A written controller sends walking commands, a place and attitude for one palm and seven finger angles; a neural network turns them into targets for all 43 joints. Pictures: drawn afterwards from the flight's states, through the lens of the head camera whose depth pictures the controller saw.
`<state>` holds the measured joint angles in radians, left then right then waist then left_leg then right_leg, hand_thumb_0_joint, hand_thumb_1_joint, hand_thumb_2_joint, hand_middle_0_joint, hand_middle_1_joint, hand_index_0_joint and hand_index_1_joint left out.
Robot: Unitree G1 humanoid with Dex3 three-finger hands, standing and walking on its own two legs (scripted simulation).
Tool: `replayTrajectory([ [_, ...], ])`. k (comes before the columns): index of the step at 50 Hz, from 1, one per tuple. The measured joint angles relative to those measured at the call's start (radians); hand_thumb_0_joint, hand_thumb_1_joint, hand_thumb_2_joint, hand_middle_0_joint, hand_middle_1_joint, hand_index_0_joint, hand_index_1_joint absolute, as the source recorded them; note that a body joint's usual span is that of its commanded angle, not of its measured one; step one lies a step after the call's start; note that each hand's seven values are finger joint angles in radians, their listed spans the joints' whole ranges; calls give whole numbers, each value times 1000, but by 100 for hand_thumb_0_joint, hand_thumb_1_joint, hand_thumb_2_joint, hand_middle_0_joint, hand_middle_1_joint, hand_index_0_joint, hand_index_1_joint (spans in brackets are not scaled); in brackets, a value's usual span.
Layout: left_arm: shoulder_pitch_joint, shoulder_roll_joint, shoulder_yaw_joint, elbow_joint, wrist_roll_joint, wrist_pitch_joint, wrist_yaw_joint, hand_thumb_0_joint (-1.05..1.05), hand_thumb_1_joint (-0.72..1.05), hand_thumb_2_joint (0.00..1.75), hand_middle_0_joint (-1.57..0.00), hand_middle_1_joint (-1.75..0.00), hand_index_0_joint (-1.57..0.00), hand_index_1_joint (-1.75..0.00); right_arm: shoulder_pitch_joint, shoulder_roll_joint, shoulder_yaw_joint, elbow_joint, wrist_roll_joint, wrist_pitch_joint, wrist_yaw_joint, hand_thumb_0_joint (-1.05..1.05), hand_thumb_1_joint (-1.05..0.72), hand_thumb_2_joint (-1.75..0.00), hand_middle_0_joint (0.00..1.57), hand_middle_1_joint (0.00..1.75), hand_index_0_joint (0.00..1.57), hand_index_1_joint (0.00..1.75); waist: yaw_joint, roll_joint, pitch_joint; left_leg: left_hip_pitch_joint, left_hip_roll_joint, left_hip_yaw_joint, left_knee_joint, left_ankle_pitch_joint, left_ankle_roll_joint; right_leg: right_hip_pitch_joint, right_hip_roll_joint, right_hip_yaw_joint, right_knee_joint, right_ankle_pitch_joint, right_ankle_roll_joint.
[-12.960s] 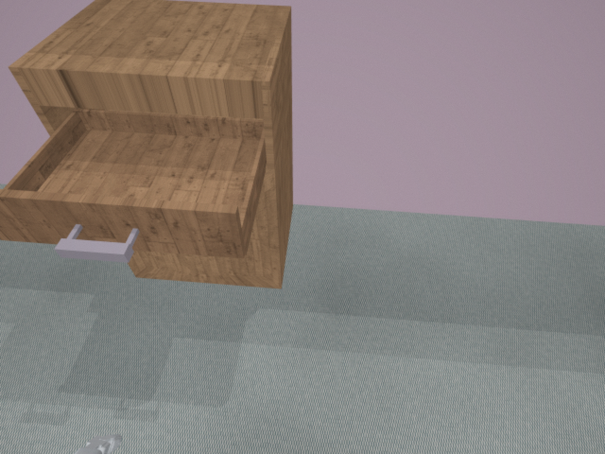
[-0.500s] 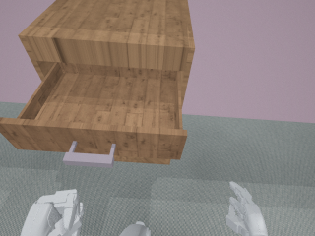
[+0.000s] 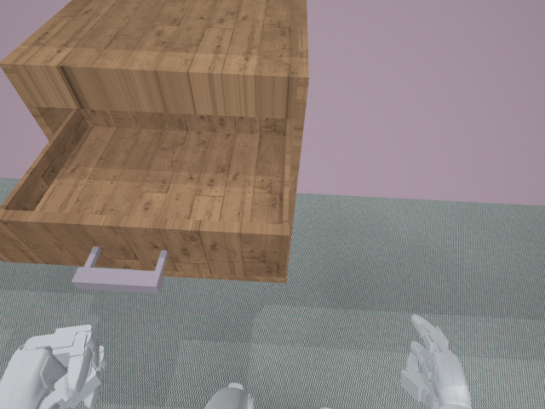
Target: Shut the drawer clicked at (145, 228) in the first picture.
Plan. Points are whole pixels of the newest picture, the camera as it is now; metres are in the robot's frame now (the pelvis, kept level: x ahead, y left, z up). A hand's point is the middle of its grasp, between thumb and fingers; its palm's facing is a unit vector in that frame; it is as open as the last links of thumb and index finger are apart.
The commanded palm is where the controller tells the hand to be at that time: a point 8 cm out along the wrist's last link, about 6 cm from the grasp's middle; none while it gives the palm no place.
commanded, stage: bring the fist close to the handle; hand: left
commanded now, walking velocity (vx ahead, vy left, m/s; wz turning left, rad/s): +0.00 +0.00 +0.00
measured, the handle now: (124, 267) +0.33 +0.27 -0.02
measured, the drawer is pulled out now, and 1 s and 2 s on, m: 0.28 0.28 0.27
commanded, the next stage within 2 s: push the drawer shut in 1.18 s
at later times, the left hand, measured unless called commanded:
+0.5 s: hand (114, 351) +0.19 +0.23 +0.01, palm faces +0.04 -1.00 -0.06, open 3.3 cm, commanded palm +0.16 +0.29 +0.01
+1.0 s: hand (126, 340) +0.21 +0.23 -0.01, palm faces +0.00 -1.00 -0.04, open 3.3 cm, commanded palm +0.19 +0.29 -0.01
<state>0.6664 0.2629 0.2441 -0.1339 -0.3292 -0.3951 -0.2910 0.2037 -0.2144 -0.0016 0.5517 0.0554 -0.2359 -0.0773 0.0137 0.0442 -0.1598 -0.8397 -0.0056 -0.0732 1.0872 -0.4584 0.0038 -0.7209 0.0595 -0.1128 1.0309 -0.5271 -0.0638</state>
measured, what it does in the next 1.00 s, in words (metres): stands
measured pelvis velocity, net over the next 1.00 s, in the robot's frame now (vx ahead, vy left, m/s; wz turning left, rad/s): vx -0.01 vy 0.04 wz -0.04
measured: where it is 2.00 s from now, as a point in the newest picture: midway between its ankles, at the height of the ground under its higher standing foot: outside the picture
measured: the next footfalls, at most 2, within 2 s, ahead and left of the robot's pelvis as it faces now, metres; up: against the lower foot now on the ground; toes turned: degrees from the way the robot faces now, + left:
none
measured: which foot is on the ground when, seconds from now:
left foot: down 0.00-1.00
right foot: down 0.00-1.00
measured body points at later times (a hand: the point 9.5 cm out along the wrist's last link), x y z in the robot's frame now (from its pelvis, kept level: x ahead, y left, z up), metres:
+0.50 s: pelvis -0.01 +0.01 -0.03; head +0.07 +0.02 +0.42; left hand +0.19 +0.28 +0.02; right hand +0.18 -0.24 -0.11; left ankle +0.04 +0.11 -0.66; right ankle -0.01 -0.08 -0.66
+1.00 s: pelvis -0.01 +0.04 -0.05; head +0.08 +0.06 +0.39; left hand +0.21 +0.28 -0.01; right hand +0.17 -0.20 -0.13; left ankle +0.04 +0.11 -0.66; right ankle -0.01 -0.08 -0.66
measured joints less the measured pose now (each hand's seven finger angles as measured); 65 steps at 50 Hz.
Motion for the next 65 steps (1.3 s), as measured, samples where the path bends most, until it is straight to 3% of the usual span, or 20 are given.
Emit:
replayTrajectory([
  [12,-106,2,73,151,-34,-33,-84,2,90,89,-140,-160,-139,-160,-21,-5,-25,62,-7,5,-6,1,-90,-89,20,30,20,30,-14,-10,-2,-46,7,6,31,-20,-13,-56,6,5,45,-24,-10],
  [22,-182,-9,61,211,-35,-91,-95,2,90,90,-140,-160,-139,-160,-32,-10,-27,73,-17,-7,2,1,-90,-89,20,30,20,30,-12,-12,2,-145,5,17,102,-35,2,-155,1,12,116,-38,1],
  [36,-237,-17,-9,186,24,-80,7,2,90,90,-140,-160,-139,-160,-38,5,0,26,-34,36,23,1,-90,-89,20,30,20,30,-20,-22,-23,-266,-6,33,197,-54,32,-271,-13,21,207,-56,27],
  [43,-288,-5,-26,181,34,-87,29,2,90,90,-140,-160,-140,-160,-43,-10,15,6,-42,55,30,1,-90,-89,20,30,21,30,-20,-22,-26,-337,-9,30,255,-66,42,-334,-17,15,256,-68,36],
  [52,-226,-8,-67,75,59,-25,89,2,90,90,-140,-160,-139,-160,-24,1,15,-24,-37,103,40,1,-90,-89,20,30,21,30,-27,-17,-34,-316,-10,40,233,-64,52,-314,-18,26,229,-60,48],
  [57,-204,-14,-71,85,68,-39,116,2,90,90,-140,-160,-139,-160,-19,-2,20,-39,-41,114,40,1,-90,-89,20,30,21,30,-27,-17,-42,-320,-12,41,234,-67,54,-317,-20,27,231,-64,49],
  [65,-199,-5,-77,68,68,-69,106,2,90,90,-140,-160,-139,-160,-28,-7,17,-38,-43,117,39,1,-90,-89,20,30,21,30,-22,-21,-38,-337,-10,30,259,-82,46,-330,-16,16,253,-80,41],
])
